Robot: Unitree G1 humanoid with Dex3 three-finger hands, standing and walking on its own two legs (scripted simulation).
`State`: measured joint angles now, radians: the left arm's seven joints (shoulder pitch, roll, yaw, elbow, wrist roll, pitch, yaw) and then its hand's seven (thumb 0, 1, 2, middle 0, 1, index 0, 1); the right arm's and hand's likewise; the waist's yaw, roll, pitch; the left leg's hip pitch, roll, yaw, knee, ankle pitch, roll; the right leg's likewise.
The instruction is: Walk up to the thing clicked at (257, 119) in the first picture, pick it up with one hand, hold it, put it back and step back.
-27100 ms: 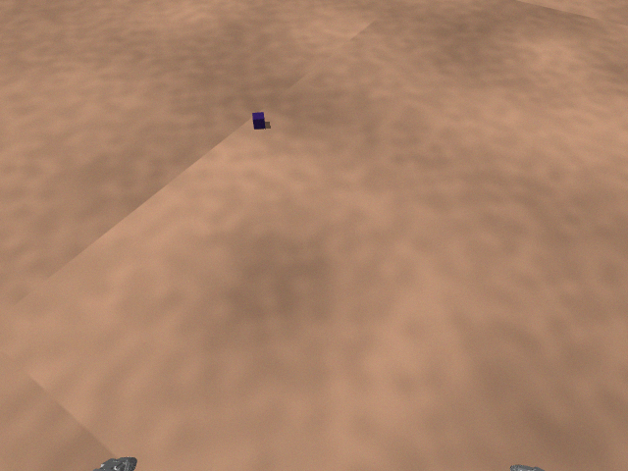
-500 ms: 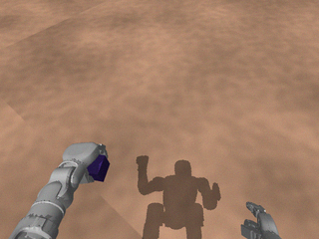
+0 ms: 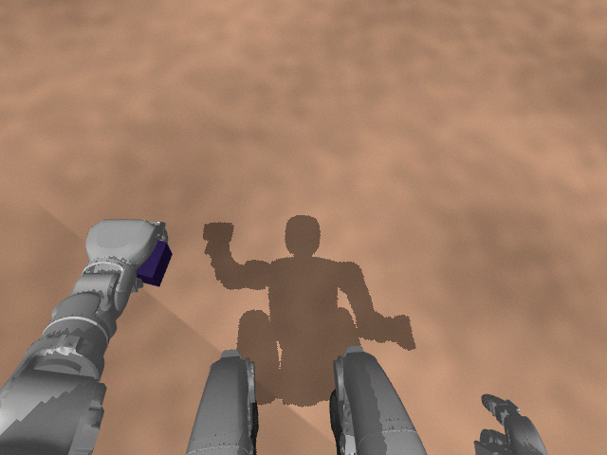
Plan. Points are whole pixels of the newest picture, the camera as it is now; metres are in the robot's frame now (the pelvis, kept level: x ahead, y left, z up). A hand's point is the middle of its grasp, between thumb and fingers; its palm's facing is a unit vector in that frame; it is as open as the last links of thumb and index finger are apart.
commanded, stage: crouch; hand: left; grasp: from above
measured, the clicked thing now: (144, 260) +0.40 +0.24 -0.14
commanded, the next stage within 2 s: lower in 1.32 s
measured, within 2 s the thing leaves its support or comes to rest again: neither
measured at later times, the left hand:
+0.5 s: hand (165, 285) +0.41 +0.26 -0.33, palm faces -0.47 +0.01 -0.89, open 8.6 cm
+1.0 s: hand (172, 287) +0.43 +0.27 -0.42, palm faces -0.47 +0.00 -0.88, open 8.6 cm
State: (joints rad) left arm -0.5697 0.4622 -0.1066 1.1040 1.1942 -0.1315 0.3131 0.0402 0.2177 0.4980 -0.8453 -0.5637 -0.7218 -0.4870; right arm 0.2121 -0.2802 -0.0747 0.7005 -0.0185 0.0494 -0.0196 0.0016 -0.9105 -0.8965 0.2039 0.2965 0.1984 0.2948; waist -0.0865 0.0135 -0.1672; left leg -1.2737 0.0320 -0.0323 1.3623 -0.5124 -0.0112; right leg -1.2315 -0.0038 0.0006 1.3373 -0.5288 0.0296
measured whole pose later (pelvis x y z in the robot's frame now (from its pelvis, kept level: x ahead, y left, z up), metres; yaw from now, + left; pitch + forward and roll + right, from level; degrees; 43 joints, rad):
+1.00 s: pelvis -0.03 +0.00 -0.25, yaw -5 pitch +36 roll -7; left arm -0.89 0.71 0.10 1.34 1.28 -0.25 0.34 0.05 0.27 0.44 -0.87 -0.54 -0.74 -0.42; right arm 0.14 -0.26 0.00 0.74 -0.12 -0.04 0.12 0.00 -0.92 -0.90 0.21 0.30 0.20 0.29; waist -0.18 -0.01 -0.10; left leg -2.21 0.02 -0.12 2.24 -0.68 -0.01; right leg -2.12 0.02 -0.04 2.18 -0.70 0.05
